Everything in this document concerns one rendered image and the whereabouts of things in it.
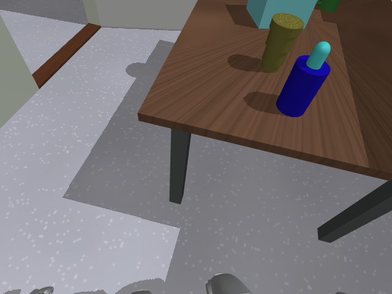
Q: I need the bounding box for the table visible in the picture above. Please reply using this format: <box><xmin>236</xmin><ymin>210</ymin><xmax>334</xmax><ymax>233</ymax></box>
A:
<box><xmin>138</xmin><ymin>0</ymin><xmax>392</xmax><ymax>243</ymax></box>

